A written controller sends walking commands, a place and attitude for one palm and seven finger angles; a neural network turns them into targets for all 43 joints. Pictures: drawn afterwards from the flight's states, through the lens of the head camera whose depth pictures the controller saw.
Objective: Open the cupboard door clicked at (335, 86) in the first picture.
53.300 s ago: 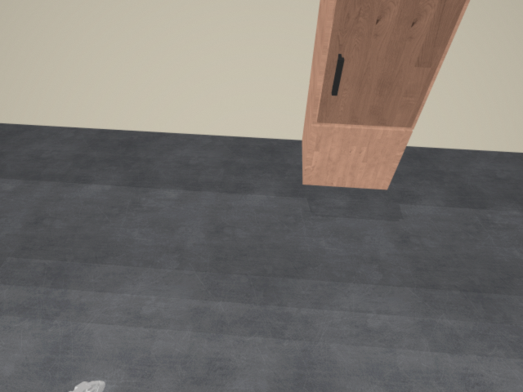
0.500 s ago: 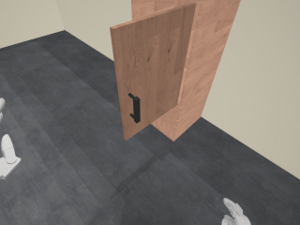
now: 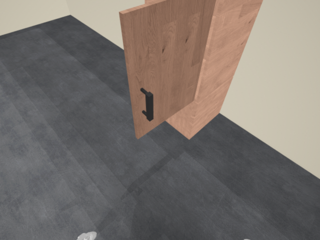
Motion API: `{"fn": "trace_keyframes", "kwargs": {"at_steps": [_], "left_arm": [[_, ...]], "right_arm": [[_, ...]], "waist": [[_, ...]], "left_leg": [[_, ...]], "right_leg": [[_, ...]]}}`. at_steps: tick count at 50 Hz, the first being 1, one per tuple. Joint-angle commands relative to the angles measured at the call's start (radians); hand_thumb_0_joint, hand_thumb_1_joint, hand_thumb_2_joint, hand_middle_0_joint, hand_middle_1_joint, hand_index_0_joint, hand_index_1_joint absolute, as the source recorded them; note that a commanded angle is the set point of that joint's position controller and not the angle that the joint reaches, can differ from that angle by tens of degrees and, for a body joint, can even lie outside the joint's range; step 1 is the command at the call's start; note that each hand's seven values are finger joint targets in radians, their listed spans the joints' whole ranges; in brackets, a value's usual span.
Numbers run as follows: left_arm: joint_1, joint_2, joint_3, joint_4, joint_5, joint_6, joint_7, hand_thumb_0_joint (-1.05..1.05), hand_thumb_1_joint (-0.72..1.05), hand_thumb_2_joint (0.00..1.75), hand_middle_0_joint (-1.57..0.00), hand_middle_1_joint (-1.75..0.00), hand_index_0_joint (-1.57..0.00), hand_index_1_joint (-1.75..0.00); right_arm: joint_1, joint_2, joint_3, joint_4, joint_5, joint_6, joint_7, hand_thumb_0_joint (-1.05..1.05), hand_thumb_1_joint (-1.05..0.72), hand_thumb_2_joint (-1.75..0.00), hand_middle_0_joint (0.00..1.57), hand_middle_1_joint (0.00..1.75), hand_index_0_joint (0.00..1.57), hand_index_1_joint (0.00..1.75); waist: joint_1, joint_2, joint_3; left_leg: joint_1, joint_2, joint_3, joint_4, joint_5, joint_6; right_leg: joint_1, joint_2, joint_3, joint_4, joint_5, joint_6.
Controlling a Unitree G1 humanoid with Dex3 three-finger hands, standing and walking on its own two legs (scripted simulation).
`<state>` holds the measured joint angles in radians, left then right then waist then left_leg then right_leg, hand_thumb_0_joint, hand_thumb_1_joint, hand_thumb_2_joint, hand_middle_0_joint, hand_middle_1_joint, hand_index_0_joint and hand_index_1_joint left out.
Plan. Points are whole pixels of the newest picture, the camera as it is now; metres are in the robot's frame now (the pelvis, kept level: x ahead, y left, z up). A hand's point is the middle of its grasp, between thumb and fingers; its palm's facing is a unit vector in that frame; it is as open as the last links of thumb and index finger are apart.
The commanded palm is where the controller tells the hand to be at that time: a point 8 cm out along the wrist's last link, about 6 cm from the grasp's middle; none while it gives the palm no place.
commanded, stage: let the arm hang, fingers relaxed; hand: left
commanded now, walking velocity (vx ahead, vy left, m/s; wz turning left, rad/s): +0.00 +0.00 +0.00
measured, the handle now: (146, 104) +0.62 +0.07 -0.10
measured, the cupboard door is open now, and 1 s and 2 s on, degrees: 88 88 88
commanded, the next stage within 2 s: look to check the result in 0.84 s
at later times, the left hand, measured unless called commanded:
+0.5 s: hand out of the picture +0.00 +0.21 -0.15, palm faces +0.03 -0.97 -0.25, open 7.4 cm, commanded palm none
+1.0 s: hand out of the picture +0.04 +0.21 -0.15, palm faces +0.01 -0.97 -0.26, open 7.4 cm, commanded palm none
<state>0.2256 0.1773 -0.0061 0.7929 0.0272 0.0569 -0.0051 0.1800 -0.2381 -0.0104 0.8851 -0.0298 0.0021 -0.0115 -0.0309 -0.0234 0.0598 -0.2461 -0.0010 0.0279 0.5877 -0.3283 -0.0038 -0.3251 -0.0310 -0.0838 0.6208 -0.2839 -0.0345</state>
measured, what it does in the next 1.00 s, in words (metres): stands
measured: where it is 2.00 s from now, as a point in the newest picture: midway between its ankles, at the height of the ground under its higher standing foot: outside the picture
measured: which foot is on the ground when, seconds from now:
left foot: down 0.00-1.00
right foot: down 0.00-1.00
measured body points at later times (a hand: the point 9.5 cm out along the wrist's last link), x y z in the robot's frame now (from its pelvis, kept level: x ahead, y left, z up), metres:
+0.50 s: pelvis -0.01 +0.01 +0.02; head +0.01 +0.00 +0.46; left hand +0.00 +0.26 -0.14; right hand -0.01 -0.21 -0.15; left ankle -0.01 +0.12 -0.73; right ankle +0.03 -0.10 -0.73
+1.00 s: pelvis +0.00 +0.00 +0.02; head +0.01 +0.00 +0.47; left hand +0.04 +0.26 -0.13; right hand +0.01 -0.24 -0.14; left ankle -0.01 +0.12 -0.73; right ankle +0.03 -0.10 -0.73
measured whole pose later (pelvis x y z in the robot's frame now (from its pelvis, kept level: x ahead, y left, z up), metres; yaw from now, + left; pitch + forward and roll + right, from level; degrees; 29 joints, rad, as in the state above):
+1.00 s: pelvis +0.00 +0.00 +0.02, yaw +0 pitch -2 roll +0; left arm 0.18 0.22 0.02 1.14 0.01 -0.01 0.01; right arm 0.23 -0.21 -0.01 1.14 -0.02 0.00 -0.03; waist 0.00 0.02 0.06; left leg -0.13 0.01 0.03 0.38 -0.22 0.00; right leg -0.19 -0.01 -0.08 0.39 -0.16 -0.03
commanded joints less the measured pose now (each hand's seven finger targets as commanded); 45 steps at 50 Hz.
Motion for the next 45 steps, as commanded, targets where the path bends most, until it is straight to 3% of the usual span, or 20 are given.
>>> {"fn": "trace_keyframes", "kwargs": {"at_steps": [1, 4, 6, 14, 29, 38, 45], "left_arm": [[-0.003, 0.165, 0.049, 0.056, -0.015, -0.061, 0.026, 0.00, 0.90, 0.90, -0.20, -0.30, -0.20, -0.30], [0.016, 0.139, 0.058, 0.139, -0.014, -0.063, 0.027, 0.00, 0.90, 0.90, -0.20, -0.30, -0.20, -0.30], [0.010, 0.140, 0.053, 0.182, -0.015, -0.065, 0.027, 0.00, 0.90, 0.90, -0.20, -0.30, -0.20, -0.30], [0.024, 0.141, 0.043, 0.290, -0.019, -0.070, 0.030, 0.00, 0.90, 0.90, -0.20, -0.30, -0.20, -0.30], [0.024, 0.142, 0.047, 0.315, -0.015, -0.070, 0.034, 0.00, 0.90, 0.90, -0.20, -0.30, -0.20, -0.30], [-0.006, 0.157, 0.052, 0.308, -0.015, -0.078, 0.032, 0.00, 0.90, 0.90, -0.20, -0.30, -0.20, -0.30], [-0.021, 0.179, 0.055, 0.304, -0.016, -0.083, 0.031, 0.00, 0.90, 0.90, -0.20, -0.30, -0.20, -0.30]], "right_arm": [[0.006, -0.082, -0.005, 0.025, 0.004, -0.010, -0.012, 0.00, -0.90, -0.90, 0.20, 0.30, 0.20, 0.30], [0.038, -0.063, -0.010, 0.080, 0.000, -0.003, -0.015, 0.00, -0.90, -0.90, 0.20, 0.30, 0.20, 0.30], [0.074, -0.062, -0.014, 0.114, 0.004, -0.001, -0.016, 0.00, -0.90, -0.90, 0.20, 0.30, 0.20, 0.30], [0.138, -0.057, -0.014, 0.195, 0.010, -0.005, -0.021, 0.00, -0.90, -0.90, 0.20, 0.30, 0.20, 0.30], [0.130, -0.047, -0.013, 0.229, 0.005, -0.008, -0.018, 0.00, -0.90, -0.90, 0.20, 0.30, 0.20, 0.30], [0.104, -0.070, -0.017, 0.223, 0.005, -0.016, -0.019, 0.00, -0.90, -0.90, 0.20, 0.30, 0.20, 0.30], [0.086, -0.098, -0.020, 0.217, 0.008, -0.017, -0.019, 0.00, -0.90, -0.90, 0.20, 0.30, 0.20, 0.30]], "waist": [[0.036, 0.149, -0.104], [0.038, 0.188, -0.074], [0.033, 0.108, -0.061], [0.028, 0.011, -0.018], [0.029, 0.019, 0.037], [0.029, 0.055, 0.009], [0.030, 0.026, -0.013]], "left_leg": [[-0.007, 0.094, -0.099, -0.192, 0.255, 0.031], [-0.036, 0.088, -0.096, -0.228, 0.119, 0.031], [-0.025, 0.093, -0.098, -0.239, 0.099, 0.033], [0.008, 0.098, -0.092, -0.267, 0.125, 0.039], [-0.001, 0.089, -0.085, -0.295, 0.072, 0.039], [0.021, 0.098, -0.089, -0.298, 0.125, 0.034], [0.047, 0.101, -0.085, -0.290, 0.167, 0.034]], "right_leg": [[0.198, -0.078, 0.114, -0.187, 0.206, -0.007], [0.214, -0.076, 0.116, -0.256, 0.112, -0.015], [0.206, -0.081, 0.109, -0.284, 0.083, -0.016], [0.179, -0.084, 0.098, -0.305, 0.078, -0.016], [0.133, -0.087, 0.116, -0.316, 0.013, -0.009], [0.158, -0.088, 0.117, -0.309, 0.074, -0.013], [0.177, -0.092, 0.115, -0.316, 0.106, -0.015]]}}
